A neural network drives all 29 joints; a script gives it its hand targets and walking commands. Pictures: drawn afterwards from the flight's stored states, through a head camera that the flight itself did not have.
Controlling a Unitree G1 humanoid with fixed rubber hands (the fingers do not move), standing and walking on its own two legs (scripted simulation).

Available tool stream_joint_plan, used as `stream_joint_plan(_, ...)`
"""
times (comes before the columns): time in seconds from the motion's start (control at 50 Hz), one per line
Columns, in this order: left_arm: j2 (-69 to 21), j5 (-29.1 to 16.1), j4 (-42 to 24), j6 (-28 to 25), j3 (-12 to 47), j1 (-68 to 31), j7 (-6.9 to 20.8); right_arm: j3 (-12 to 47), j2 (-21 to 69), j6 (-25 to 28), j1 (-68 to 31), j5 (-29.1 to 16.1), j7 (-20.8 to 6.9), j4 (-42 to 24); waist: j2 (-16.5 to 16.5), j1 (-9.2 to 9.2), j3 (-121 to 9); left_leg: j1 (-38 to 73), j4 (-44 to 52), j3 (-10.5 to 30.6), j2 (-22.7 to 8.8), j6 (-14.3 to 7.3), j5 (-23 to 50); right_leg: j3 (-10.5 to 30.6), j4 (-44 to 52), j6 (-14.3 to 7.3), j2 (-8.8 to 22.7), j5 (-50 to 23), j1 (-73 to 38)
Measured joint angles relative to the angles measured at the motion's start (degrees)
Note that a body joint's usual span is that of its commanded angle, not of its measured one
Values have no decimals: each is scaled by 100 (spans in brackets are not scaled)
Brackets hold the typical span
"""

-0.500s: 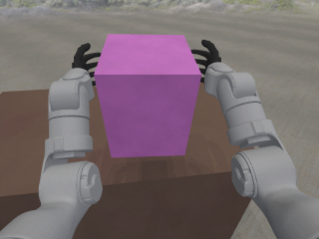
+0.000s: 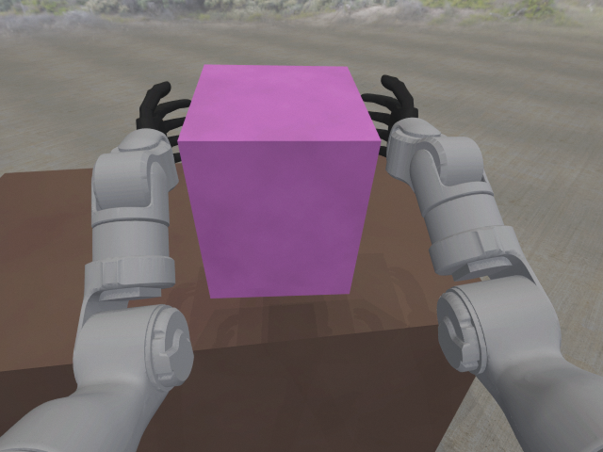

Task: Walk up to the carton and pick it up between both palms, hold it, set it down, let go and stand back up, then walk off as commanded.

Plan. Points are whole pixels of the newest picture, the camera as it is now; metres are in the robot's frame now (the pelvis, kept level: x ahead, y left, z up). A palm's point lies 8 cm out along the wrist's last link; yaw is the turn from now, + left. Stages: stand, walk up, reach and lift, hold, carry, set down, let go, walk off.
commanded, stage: set down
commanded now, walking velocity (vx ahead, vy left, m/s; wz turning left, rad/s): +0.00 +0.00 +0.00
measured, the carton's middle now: (278, 182) +0.42 +0.03 +0.21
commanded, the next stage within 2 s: none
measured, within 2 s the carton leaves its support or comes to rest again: neither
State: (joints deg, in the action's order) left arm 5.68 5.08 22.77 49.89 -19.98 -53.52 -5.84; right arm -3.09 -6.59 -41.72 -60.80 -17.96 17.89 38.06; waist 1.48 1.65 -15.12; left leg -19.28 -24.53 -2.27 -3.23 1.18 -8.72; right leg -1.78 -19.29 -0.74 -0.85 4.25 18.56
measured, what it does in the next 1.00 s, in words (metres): stands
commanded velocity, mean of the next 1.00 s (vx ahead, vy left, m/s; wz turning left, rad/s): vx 0.00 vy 0.00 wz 0.00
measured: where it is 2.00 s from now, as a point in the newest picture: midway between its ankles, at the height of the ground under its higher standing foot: outside the picture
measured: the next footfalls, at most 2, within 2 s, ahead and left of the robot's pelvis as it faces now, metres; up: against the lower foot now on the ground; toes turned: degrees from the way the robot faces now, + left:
none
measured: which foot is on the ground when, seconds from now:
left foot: down 0.00-1.00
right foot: down 0.00-1.00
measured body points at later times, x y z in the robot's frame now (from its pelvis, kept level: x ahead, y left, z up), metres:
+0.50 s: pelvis +0.02 +0.00 +0.00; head -0.02 +0.01 +0.45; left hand +0.44 +0.18 +0.26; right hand +0.45 -0.12 +0.25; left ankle +0.04 +0.13 -0.74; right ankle +0.06 -0.12 -0.74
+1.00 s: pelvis +0.02 +0.00 +0.00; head +0.00 +0.01 +0.45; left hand +0.44 +0.17 +0.22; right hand +0.46 -0.12 +0.22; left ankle +0.04 +0.13 -0.74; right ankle +0.06 -0.12 -0.74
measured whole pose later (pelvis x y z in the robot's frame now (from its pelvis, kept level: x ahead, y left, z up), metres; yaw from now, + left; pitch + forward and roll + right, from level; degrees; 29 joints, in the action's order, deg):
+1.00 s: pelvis +0.02 +0.00 +0.00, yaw +0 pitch +2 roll -1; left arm 1.0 10.0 28.0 33.1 -21.0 -51.0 -8.9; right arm -3.1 -6.8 -13.4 -61.7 -12.8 7.7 59.9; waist -0.7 1.6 -6.4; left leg -15.3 -21.9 -2.3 -3.1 1.2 -9.0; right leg -1.8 -16.7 -0.7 -0.9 4.7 14.5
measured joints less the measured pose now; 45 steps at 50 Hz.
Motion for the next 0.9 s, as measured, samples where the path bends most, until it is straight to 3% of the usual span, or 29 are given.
stream_joint_plan(0.18,0,59,311,-245,1,-125,-40,-1,-15,370,-59,99,-172,409,-66,0,1,26,57,1,2,0,0,0,0,0,0,33,0)
stream_joint_plan(0.32,0,349,833,-1012,-101,-311,26,-1,36,1377,-261,533,-528,1230,-178,0,23,83,162,1,5,0,-1,-2,2,0,0,92,-8)
stream_joint_plan(0.44,-1,496,861,-1308,-107,-291,65,-1,101,2012,-262,563,-602,1606,-231,-1,440,331,248,0,9,0,-3,-3,66,0,0,117,-249)
stream_joint_plan(0.64,-275,497,335,-1582,-107,212,-57,-1,61,2264,-86,183,-614,1393,-189,-1,852,385,239,1,11,0,-23,-3,259,0,0,26,-400)
stream_joint_plan(0.9,-409,497,385,-1674,-107,256,-231,-1,12,2713,-83,426,-924,1901,-244,0,857,388,236,2,11,1,-30,-4,257,0,0,30,-403)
